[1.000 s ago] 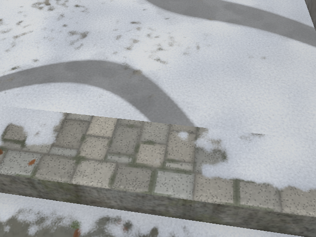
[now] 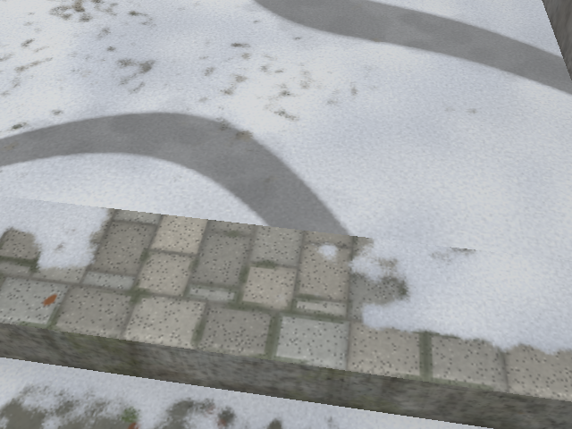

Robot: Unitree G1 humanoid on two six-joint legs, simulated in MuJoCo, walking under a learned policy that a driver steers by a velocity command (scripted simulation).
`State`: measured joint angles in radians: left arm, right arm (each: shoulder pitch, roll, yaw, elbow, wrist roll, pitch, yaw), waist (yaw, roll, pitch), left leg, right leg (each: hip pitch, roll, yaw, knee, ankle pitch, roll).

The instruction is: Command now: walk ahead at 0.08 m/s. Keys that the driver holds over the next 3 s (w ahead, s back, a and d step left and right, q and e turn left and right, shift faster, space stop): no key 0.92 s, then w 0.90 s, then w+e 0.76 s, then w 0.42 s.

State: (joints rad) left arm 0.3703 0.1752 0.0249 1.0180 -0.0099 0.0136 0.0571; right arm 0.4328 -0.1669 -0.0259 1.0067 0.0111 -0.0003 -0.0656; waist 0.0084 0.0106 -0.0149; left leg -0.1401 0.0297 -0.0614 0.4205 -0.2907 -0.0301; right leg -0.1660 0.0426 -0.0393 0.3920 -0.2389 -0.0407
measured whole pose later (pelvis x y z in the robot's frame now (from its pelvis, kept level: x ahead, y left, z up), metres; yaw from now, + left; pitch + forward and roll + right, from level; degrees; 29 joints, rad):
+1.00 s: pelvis -0.02 +0.04 +0.00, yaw +0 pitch +1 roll +0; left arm 0.42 0.17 -0.01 1.06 0.00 0.01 0.04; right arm 0.42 -0.16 0.01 1.05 0.01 0.01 -0.04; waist 0.01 0.00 -0.02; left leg -0.17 -0.04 -0.02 0.41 -0.26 0.04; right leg -0.23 -0.03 0.00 0.45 -0.26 -0.01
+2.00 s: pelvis +0.40 +0.11 +0.15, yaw -3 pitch +2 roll -1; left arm 0.12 0.05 -0.11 0.79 -0.03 -0.02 -0.03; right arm 0.56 -0.04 0.08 1.12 -0.04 -0.08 0.01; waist -0.06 -0.05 -0.08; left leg -0.16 0.03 0.21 0.51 -0.39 0.06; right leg -1.39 -0.01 0.05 2.00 0.04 -0.10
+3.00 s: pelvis +0.99 +0.00 +0.32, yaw -28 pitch +2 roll +1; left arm 0.20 0.26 0.05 0.71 0.00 -0.08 0.01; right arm 0.36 -0.24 -0.04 0.84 0.00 -0.11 0.02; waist -0.04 -0.04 -0.02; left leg -0.19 -0.09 0.04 0.30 -0.15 0.09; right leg -0.69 -0.09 0.06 1.19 -0.22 -0.02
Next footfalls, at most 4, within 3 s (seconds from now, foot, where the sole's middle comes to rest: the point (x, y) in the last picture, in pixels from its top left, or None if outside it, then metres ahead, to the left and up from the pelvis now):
1.56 left None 0.37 0.19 -0.62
2.18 right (303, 299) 0.68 0.00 -0.46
2.76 left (285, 170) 1.07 0.04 -0.46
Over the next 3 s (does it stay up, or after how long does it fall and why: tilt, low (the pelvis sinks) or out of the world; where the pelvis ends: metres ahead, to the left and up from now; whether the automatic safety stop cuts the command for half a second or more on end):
stays up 0.99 0.00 0.32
